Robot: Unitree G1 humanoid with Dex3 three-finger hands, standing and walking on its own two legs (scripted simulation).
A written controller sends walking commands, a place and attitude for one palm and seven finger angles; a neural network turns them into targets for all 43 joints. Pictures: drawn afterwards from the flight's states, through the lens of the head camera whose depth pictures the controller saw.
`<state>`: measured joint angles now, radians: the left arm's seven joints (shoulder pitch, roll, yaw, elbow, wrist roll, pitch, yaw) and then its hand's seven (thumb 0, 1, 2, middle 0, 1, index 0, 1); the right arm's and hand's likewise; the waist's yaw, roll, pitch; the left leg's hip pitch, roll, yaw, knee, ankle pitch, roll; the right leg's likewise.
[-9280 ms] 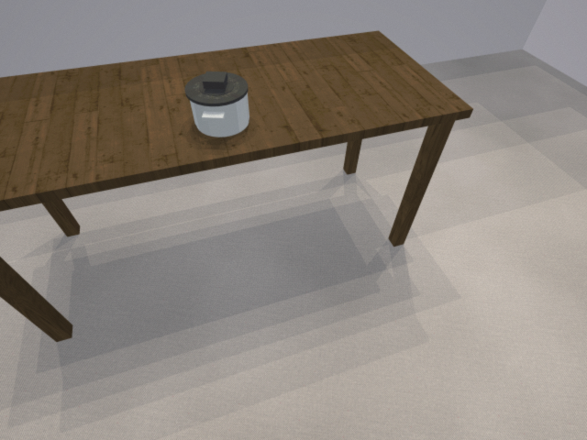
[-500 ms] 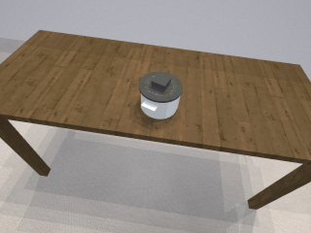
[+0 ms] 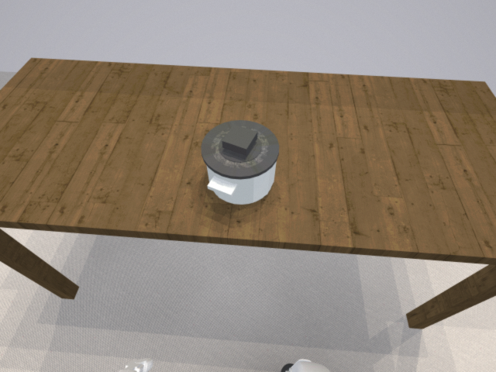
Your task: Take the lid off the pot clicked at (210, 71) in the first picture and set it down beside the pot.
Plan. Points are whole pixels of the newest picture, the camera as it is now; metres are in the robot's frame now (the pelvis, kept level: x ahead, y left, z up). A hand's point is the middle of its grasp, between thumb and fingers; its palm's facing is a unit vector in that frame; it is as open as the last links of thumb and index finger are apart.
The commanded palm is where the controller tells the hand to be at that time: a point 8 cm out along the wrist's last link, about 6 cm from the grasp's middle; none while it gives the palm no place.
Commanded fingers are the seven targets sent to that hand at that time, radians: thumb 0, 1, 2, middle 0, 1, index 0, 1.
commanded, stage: come to a stop and stand still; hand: left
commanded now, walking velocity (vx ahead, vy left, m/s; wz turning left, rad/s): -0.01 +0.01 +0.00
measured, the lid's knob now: (240, 139) +0.52 +0.04 +0.05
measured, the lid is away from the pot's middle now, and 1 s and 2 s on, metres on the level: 0.00 0.00 0.00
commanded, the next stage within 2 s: look again from close up in 1.06 s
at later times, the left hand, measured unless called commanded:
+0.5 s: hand out of the picture -0.02 +0.23 -0.15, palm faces -0.06 -0.97 -0.25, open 7.4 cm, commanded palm none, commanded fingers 0.00 0.90 0.90 -0.20 -0.30 -0.20 -0.30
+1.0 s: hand out of the picture +0.02 +0.21 -0.15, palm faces -0.06 -0.97 -0.22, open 7.3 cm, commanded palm none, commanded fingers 0.00 0.90 0.90 -0.20 -0.30 -0.20 -0.30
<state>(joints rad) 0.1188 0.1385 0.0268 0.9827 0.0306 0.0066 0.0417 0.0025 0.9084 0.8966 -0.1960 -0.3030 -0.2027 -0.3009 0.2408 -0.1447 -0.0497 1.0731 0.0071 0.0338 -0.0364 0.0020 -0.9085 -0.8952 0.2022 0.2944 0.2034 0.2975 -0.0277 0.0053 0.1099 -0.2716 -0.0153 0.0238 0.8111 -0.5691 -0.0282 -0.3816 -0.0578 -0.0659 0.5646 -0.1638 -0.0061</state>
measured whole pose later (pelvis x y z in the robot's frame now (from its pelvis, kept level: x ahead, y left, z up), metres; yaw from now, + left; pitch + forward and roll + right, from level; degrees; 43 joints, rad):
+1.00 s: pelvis -0.02 +0.03 +0.01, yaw -5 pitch +0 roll +0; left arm 0.27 0.16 0.00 1.02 0.01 -0.01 0.04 0.01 0.92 0.90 -0.20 -0.30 -0.20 -0.30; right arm 0.28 -0.16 0.01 1.08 -0.01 -0.02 -0.04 0.02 -0.94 -0.90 0.20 0.29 0.21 0.30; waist 0.01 0.01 0.03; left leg -0.19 -0.04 0.01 0.44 -0.26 0.03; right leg -0.16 0.02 -0.01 0.45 -0.30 -0.03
